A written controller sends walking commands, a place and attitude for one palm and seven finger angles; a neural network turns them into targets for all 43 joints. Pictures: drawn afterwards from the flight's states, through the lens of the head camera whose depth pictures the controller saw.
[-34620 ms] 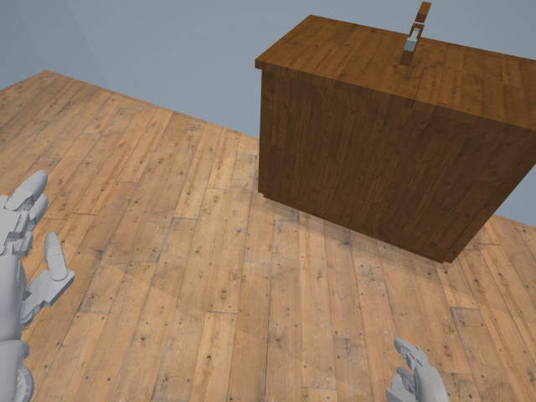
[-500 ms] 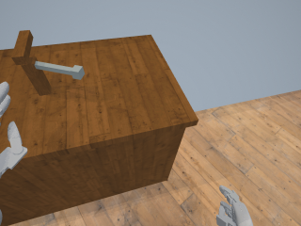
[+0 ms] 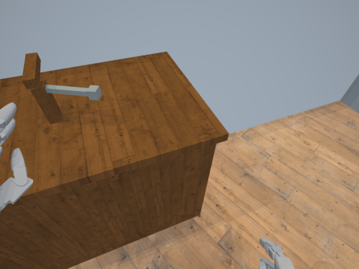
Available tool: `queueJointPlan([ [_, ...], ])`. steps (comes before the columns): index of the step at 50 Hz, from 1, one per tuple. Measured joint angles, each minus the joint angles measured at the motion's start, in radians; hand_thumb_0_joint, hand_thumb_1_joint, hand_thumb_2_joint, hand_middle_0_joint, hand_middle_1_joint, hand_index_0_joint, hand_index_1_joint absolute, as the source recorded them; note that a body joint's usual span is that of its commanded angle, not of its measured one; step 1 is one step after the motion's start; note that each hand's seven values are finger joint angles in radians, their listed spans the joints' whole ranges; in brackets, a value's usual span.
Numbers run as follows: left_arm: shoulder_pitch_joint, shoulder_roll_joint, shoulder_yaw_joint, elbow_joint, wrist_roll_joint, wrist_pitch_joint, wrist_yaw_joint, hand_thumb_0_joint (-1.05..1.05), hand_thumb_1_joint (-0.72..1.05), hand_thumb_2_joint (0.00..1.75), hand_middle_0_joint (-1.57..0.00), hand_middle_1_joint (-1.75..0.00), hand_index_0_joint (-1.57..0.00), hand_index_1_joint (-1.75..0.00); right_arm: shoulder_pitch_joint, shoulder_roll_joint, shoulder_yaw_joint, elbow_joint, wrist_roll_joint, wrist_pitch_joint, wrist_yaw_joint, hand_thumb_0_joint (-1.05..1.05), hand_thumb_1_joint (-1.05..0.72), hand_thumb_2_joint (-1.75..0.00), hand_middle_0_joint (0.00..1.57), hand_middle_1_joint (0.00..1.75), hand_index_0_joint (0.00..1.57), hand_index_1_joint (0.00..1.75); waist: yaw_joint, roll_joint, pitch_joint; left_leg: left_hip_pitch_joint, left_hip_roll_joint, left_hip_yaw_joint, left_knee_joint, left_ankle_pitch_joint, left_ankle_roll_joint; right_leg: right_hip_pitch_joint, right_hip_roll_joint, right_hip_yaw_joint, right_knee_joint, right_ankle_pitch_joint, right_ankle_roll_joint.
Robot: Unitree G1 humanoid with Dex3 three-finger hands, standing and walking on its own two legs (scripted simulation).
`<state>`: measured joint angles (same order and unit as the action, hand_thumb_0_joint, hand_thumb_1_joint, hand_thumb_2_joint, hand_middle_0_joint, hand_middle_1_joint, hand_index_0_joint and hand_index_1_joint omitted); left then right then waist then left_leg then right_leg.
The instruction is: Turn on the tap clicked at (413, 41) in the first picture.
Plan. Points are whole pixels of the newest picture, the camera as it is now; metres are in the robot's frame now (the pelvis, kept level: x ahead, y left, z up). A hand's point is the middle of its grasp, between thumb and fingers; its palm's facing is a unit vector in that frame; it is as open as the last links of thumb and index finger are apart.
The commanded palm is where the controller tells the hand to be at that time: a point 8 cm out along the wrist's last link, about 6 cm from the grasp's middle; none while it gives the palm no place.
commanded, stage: come to a stop and stand still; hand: left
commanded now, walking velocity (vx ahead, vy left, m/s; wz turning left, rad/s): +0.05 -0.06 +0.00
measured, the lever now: (94, 92) +0.52 +0.25 +0.12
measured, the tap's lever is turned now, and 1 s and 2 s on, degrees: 62 62 62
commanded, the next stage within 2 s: look again from close up in 0.92 s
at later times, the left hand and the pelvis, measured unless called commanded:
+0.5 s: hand (11, 176) +0.22 +0.28 +0.18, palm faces +0.33 -0.83 -0.45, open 7.4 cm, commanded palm +0.17 +0.31 +0.18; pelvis +0.01 +0.03 +0.00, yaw -1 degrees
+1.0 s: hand (8, 166) +0.25 +0.30 +0.17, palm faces +0.39 -0.83 -0.39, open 7.4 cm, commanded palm +0.19 +0.32 +0.18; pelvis +0.03 +0.04 +0.01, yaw +0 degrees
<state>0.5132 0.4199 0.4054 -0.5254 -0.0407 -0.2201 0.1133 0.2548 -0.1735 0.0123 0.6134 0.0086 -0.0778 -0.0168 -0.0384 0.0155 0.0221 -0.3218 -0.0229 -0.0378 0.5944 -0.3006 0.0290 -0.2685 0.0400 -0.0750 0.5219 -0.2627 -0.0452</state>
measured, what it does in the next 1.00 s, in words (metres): shifts its weight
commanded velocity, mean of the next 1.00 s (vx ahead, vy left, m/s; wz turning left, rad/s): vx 0.00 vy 0.00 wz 0.00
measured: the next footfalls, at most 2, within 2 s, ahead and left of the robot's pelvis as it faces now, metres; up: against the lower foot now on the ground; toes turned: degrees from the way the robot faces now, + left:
none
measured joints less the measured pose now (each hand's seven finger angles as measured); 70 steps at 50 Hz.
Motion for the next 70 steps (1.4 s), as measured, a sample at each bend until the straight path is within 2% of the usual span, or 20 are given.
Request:
queueJointPlan([
  [2, 0.004, -0.012, -0.013, 0.034, 0.000, 0.016, -0.004, 0.01, 0.89, 0.90, -0.21, -0.30, -0.21, -0.30, 0.020, -0.005, -0.004, 0.015, 0.003, 0.014, -0.004, 0.02, -0.91, -0.90, 0.20, 0.30, 0.20, 0.30, 0.012, 0.010, -0.032, -0.028, 0.000, 0.002, 0.072, -0.105, -0.001, 0.001, 0.000, -0.004, -0.014, 0.000, -0.019],
  [4, -0.006, -0.037, -0.024, 0.058, -0.004, 0.032, 0.002, 0.01, 0.89, 0.90, -0.21, -0.30, -0.21, -0.30, 0.025, -0.009, -0.003, 0.033, 0.007, 0.020, -0.008, 0.02, -0.91, -0.90, 0.20, 0.30, 0.20, 0.30, 0.033, -0.015, -0.044, -0.047, -0.005, 0.026, 0.168, -0.094, -0.005, -0.002, -0.017, 0.009, -0.018, 0.039, -0.029],
  [7, -0.045, -0.084, -0.053, 0.098, 0.000, 0.051, 0.014, 0.01, 0.89, 0.90, -0.21, -0.30, -0.21, -0.30, 0.028, -0.028, 0.001, 0.046, 0.002, 0.016, -0.019, 0.02, -0.91, -0.90, 0.20, 0.30, 0.20, 0.30, 0.036, -0.028, -0.055, 0.011, 0.018, 0.044, 0.078, -0.071, -0.007, -0.009, -0.027, 0.002, 0.005, 0.033, -0.012],
  [8, -0.114, -0.068, -0.057, 0.124, 0.036, 0.055, -0.005, 0.01, 0.89, 0.90, -0.21, -0.30, -0.21, -0.30, 0.040, -0.034, -0.008, 0.044, -0.011, -0.011, -0.029, 0.02, -0.91, -0.90, 0.20, 0.30, 0.20, 0.30, 0.052, -0.021, -0.046, 0.028, 0.033, 0.037, 0.036, -0.058, -0.009, -0.014, -0.021, -0.015, 0.014, 0.027, -0.002],
  [9, -0.209, -0.036, -0.052, 0.180, 0.053, 0.027, -0.022, 0.01, 0.89, 0.90, -0.21, -0.30, -0.21, -0.30, 0.044, -0.035, -0.012, 0.053, -0.013, -0.039, -0.035, 0.02, -0.91, -0.90, 0.20, 0.30, 0.20, 0.30, 0.068, -0.027, -0.032, 0.026, 0.037, 0.024, 0.012, -0.010, -0.010, -0.026, -0.020, -0.031, 0.026, 0.024, 0.004],
  [12, -0.364, 0.005, 0.006, 0.269, 0.019, -0.002, -0.013, 0.01, 0.88, 0.90, -0.21, -0.30, -0.22, -0.30, -0.015, -0.024, 0.001, 0.060, -0.001, -0.059, -0.016, 0.02, -0.91, -0.90, 0.20, 0.30, 0.20, 0.30, 0.096, -0.083, 0.040, 0.046, 0.029, 0.054, -0.012, 0.039, -0.018, -0.028, -0.030, -0.002, 0.030, 0.042, 0.003],
  [15, -0.327, -0.025, 0.017, 0.214, -0.009, -0.015, -0.004, 0.02, 0.89, 0.90, -0.20, -0.30, -0.21, -0.30, -0.047, -0.029, -0.001, 0.007, 0.004, -0.089, 0.012, 0.02, -0.91, -0.90, 0.20, 0.30, 0.20, 0.30, 0.072, -0.078, 0.061, 0.056, 0.027, 0.083, -0.030, 0.040, -0.006, -0.026, -0.031, 0.025, 0.010, 0.061, 0.016],
  [18, -0.218, -0.070, -0.045, 0.100, -0.004, -0.050, -0.018, 0.02, 0.89, 0.90, -0.20, -0.30, -0.20, -0.30, -0.059, -0.034, -0.006, -0.033, 0.006, -0.116, 0.031, 0.02, -0.91, -0.90, 0.20, 0.30, 0.20, 0.30, 0.051, -0.046, 0.066, 0.061, 0.017, 0.100, -0.040, 0.038, 0.011, -0.025, -0.041, 0.041, -0.001, 0.066, 0.029],
  [20, -0.140, -0.063, -0.071, 0.048, 0.004, -0.074, -0.034, 0.02, 0.89, 0.90, -0.20, -0.30, -0.21, -0.30, -0.061, -0.026, -0.001, -0.039, 0.004, -0.116, 0.034, 0.02, -0.91, -0.90, 0.20, 0.30, 0.20, 0.30, 0.046, -0.032, 0.058, 0.066, 0.012, 0.108, -0.050, 0.035, 0.017, -0.021, -0.045, 0.049, -0.009, 0.066, 0.040],
  [23, -0.075, -0.014, -0.050, 0.049, 0.000, -0.086, -0.049, 0.01, 0.89, 0.90, -0.21, -0.30, -0.21, -0.30, -0.047, -0.004, 0.013, -0.035, 0.002, -0.097, 0.025, 0.02, -0.91, -0.90, 0.20, 0.30, 0.20, 0.30, 0.050, -0.029, 0.034, 0.078, 0.007, 0.108, -0.075, 0.036, 0.020, -0.010, -0.049, 0.050, -0.031, 0.065, 0.047],
  [27, -0.111, 0.008, 0.009, 0.137, -0.010, -0.059, -0.040, 0.01, 0.88, 0.89, -0.21, -0.30, -0.22, -0.31, -0.024, 0.012, 0.031, -0.019, 0.002, -0.080, 0.011, 0.02, -0.91, -0.90, 0.20, 0.30, 0.20, 0.30, 0.077, -0.038, 0.021, 0.097, 0.001, 0.099, -0.104, 0.039, 0.020, 0.009, -0.054, 0.043, -0.055, 0.061, 0.050],
  [32, -0.194, -0.084, -0.017, 0.173, -0.007, -0.006, -0.013, 0.01, 0.89, 0.90, -0.21, -0.30, -0.21, -0.30, -0.030, -0.005, 0.031, 0.001, -0.001, -0.083, 0.013, 0.02, -0.90, -0.90, 0.20, 0.30, 0.20, 0.30, 0.099, -0.033, 0.036, 0.115, 0.000, 0.086, -0.111, 0.030, 0.022, 0.042, -0.054, 0.030, -0.083, 0.059, 0.054],
  [35, -0.193, -0.128, -0.074, 0.125, 0.004, 0.013, -0.010, 0.02, 0.89, 0.90, -0.20, -0.30, -0.21, -0.30, -0.056, -0.015, 0.025, 0.000, -0.004, -0.080, 0.017, 0.02, -0.90, -0.90, 0.20, 0.30, 0.20, 0.30, 0.089, -0.034, 0.046, 0.122, 0.002, 0.084, -0.107, 0.022, 0.023, 0.056, -0.052, 0.027, -0.093, 0.058, 0.057],
  [37, -0.176, -0.125, -0.098, 0.087, 0.009, 0.014, -0.014, 0.02, 0.89, 0.90, -0.20, -0.30, -0.21, -0.30, -0.076, -0.016, 0.021, -0.011, -0.005, -0.074, 0.015, 0.02, -0.90, -0.90, 0.20, 0.30, 0.20, 0.30, 0.073, -0.037, 0.049, 0.124, 0.003, 0.084, -0.105, 0.017, 0.023, 0.060, -0.051, 0.028, -0.095, 0.056, 0.058],
  [39, -0.153, -0.100, -0.098, 0.056, 0.009, 0.010, -0.018, 0.02, 0.89, 0.90, -0.20, -0.30, -0.21, -0.30, -0.092, -0.014, 0.018, -0.029, -0.006, -0.064, 0.012, 0.02, -0.91, -0.90, 0.20, 0.30, 0.20, 0.30, 0.055, -0.041, 0.049, 0.125, 0.004, 0.084, -0.104, 0.014, 0.022, 0.063, -0.050, 0.028, -0.098, 0.055, 0.057],
  [43, -0.101, -0.027, -0.041, 0.028, -0.004, -0.002, -0.020, 0.02, 0.89, 0.90, -0.21, -0.30, -0.21, -0.30, -0.104, -0.010, 0.011, -0.065, -0.003, -0.040, 0.003, 0.02, -0.91, -0.90, 0.20, 0.30, 0.20, 0.30, 0.032, -0.043, 0.040, 0.127, 0.007, 0.084, -0.107, 0.012, 0.020, 0.067, -0.047, 0.028, -0.106, 0.056, 0.056],
  [48, -0.067, -0.010, 0.004, 0.041, -0.018, 0.003, -0.015, 0.01, 0.89, 0.89, -0.21, -0.30, -0.21, -0.30, -0.086, -0.024, 0.002, -0.073, 0.001, -0.019, -0.002, 0.01, -0.91, -0.90, 0.20, 0.30, 0.20, 0.30, 0.042, -0.034, 0.029, 0.132, 0.007, 0.081, -0.114, 0.016, 0.020, 0.075, -0.046, 0.025, -0.120, 0.063, 0.057],
  [56, -0.098, -0.098, -0.071, 0.097, -0.007, 0.041, -0.006, 0.01, 0.89, 0.90, -0.20, -0.30, -0.21, -0.30, -0.059, -0.034, 0.006, -0.036, 0.000, -0.006, -0.014, 0.02, -0.91, -0.90, 0.20, 0.30, 0.20, 0.30, 0.077, -0.023, 0.033, 0.144, 0.002, 0.079, -0.129, 0.036, 0.022, 0.085, -0.051, 0.023, -0.126, 0.077, 0.058],
  [60, -0.125, -0.102, -0.085, 0.103, -0.001, 0.044, -0.001, 0.02, 0.89, 0.90, -0.21, -0.30, -0.21, -0.30, -0.055, -0.022, 0.015, -0.032, -0.002, -0.011, -0.017, 0.02, -0.91, -0.90, 0.20, 0.30, 0.20, 0.30, 0.076, -0.025, 0.039, 0.145, 0.002, 0.077, -0.136, 0.048, 0.021, 0.086, -0.051, 0.020, -0.131, 0.087, 0.054],
  [70, -0.106, -0.075, -0.055, 0.100, -0.002, 0.022, -0.001, 0.01, 0.89, 0.90, -0.21, -0.30, -0.21, -0.30, -0.038, -0.018, 0.016, -0.031, -0.002, -0.019, -0.011, 0.02, -0.91, -0.90, 0.20, 0.30, 0.20, 0.30, 0.057, -0.016, 0.026, 0.138, 0.012, 0.077, -0.154, 0.063, 0.014, 0.083, -0.040, 0.020, -0.161, 0.109, 0.046],
])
